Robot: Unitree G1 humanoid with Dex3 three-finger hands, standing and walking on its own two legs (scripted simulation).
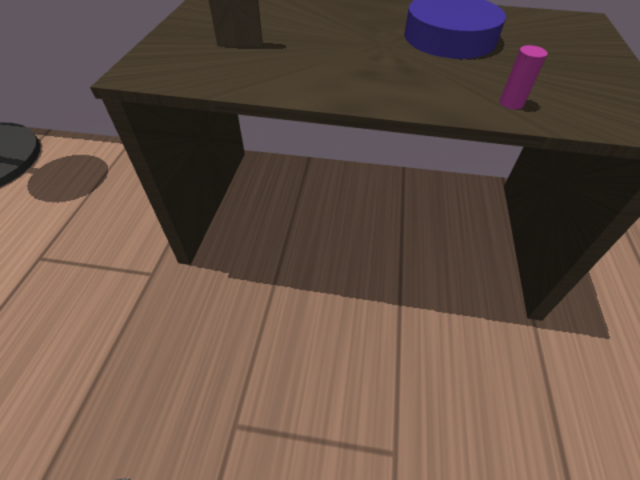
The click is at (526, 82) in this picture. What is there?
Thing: squat round
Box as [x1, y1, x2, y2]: [500, 45, 546, 109]
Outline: 544,49 531,45 522,46 520,48 500,98 500,103 502,105 514,109 523,106 546,55 546,51
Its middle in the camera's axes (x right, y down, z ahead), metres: +0.45 -0.36 +0.87
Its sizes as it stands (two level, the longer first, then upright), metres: 0.056 0.056 0.123
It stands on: a support 0.76 m high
